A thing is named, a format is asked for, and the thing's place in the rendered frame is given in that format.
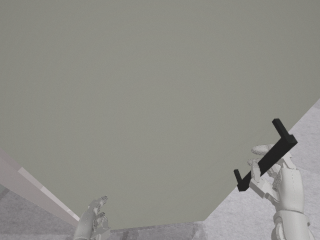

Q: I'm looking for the right robot forearm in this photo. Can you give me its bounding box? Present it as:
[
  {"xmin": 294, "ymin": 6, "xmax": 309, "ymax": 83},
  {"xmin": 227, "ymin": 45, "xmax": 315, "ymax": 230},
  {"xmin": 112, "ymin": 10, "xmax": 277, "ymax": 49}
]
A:
[{"xmin": 271, "ymin": 209, "xmax": 316, "ymax": 240}]

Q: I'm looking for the robot right hand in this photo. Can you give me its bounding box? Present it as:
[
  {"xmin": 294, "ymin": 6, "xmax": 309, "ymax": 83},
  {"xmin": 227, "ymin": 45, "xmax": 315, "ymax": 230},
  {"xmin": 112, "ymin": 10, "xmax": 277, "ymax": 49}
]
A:
[{"xmin": 247, "ymin": 144, "xmax": 305, "ymax": 214}]

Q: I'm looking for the robot left hand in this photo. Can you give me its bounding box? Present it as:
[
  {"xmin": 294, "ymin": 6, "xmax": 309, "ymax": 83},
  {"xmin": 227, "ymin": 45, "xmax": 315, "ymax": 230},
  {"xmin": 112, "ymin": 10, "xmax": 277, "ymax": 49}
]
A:
[{"xmin": 73, "ymin": 195, "xmax": 111, "ymax": 240}]

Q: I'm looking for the fridge door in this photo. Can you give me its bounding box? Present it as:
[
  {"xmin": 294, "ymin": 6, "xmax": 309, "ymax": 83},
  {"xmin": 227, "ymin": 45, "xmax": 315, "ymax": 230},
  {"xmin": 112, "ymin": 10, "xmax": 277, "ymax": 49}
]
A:
[{"xmin": 0, "ymin": 0, "xmax": 320, "ymax": 230}]

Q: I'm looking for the handle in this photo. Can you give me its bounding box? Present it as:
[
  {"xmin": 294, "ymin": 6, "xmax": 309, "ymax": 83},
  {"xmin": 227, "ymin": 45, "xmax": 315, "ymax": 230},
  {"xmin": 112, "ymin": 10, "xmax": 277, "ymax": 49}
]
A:
[{"xmin": 234, "ymin": 118, "xmax": 298, "ymax": 192}]

